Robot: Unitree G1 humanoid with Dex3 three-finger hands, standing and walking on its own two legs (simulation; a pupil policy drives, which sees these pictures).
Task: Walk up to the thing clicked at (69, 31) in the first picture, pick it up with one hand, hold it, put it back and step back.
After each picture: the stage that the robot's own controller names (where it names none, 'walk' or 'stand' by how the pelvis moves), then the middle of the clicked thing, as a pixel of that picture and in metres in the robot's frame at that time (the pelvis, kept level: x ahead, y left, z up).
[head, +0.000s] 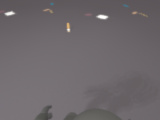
stand; (68, 27) +2.28 +0.73 -0.65
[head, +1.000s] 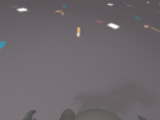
walk; (78, 32) +2.20 +0.33 -0.62
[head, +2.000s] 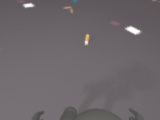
walk; (86, 40) +1.59 +0.09 -0.64
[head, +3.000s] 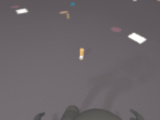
walk; (81, 54) +1.12 +0.16 -0.64
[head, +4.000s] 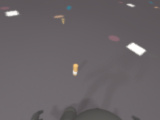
walk; (75, 69) +0.77 +0.17 -0.64
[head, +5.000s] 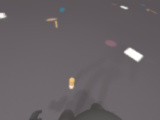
stand; (71, 83) +0.54 +0.15 -0.65
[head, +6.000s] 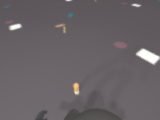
stand; (76, 89) +0.48 +0.18 -0.64
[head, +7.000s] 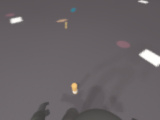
stand; (74, 88) +0.44 +0.18 -0.64
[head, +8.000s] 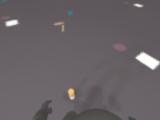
stand; (71, 94) +0.38 +0.20 -0.65
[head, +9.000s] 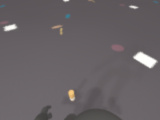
stand; (71, 95) +0.39 +0.21 -0.66
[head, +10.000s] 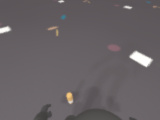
stand; (70, 98) +0.36 +0.22 -0.66
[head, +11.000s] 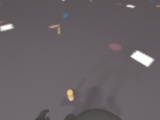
stand; (70, 95) +0.39 +0.22 -0.66
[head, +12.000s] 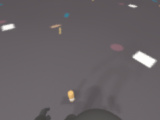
stand; (71, 96) +0.37 +0.21 -0.66
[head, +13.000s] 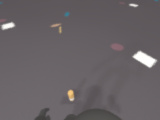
stand; (71, 95) +0.37 +0.21 -0.66
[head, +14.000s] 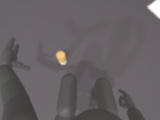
go down; (62, 59) +0.45 +0.24 -0.33
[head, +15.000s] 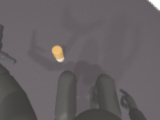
go down; (59, 55) +0.45 +0.26 -0.26
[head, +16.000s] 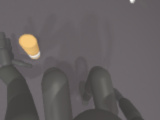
close in; (32, 49) +0.43 +0.30 -0.16
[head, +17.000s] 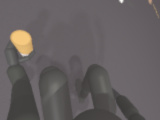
close; (25, 47) +0.43 +0.31 -0.16
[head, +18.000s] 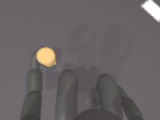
lift; (48, 60) +0.34 +0.28 -0.03
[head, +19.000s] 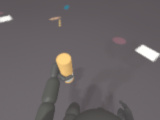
hold; (66, 70) +0.32 +0.16 +0.09
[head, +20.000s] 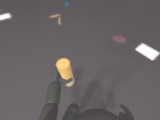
hold; (66, 74) +0.31 +0.16 +0.04
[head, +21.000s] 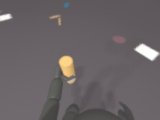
hold; (68, 71) +0.33 +0.15 +0.04
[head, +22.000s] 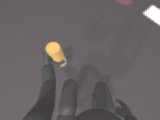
crouch; (58, 56) +0.42 +0.21 -0.03
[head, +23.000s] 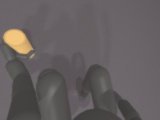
lower; (23, 47) +0.43 +0.30 -0.17
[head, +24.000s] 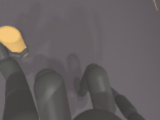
lower; (16, 45) +0.43 +0.32 -0.16
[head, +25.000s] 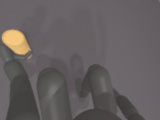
lower; (21, 48) +0.42 +0.32 -0.16
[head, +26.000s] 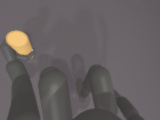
lower; (24, 48) +0.41 +0.31 -0.16
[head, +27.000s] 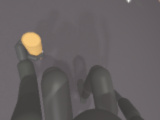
loosen; (35, 49) +0.42 +0.28 -0.14
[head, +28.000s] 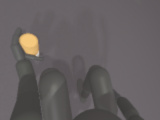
withdraw; (31, 49) +0.43 +0.29 -0.17
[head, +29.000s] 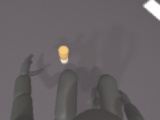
walk; (64, 56) +0.46 +0.24 -0.24
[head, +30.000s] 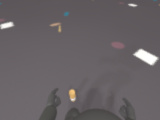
stand; (72, 95) +0.38 +0.18 -0.58
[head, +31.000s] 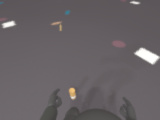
stand; (72, 93) +0.39 +0.19 -0.60
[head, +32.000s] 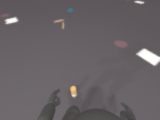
stand; (73, 92) +0.40 +0.18 -0.61
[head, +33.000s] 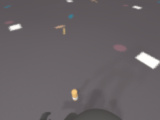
walk; (74, 95) +0.40 +0.18 -0.66
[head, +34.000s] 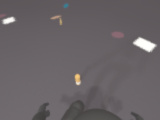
walk; (77, 80) +0.54 +0.19 -0.64
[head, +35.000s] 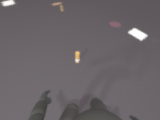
walk; (77, 57) +0.89 +0.17 -0.63
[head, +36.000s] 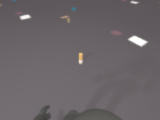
stand; (80, 58) +1.06 +0.20 -0.64
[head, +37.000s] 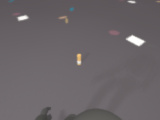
stand; (79, 59) +1.05 +0.21 -0.66
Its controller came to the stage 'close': yes
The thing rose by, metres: 0.68
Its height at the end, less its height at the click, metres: +0.00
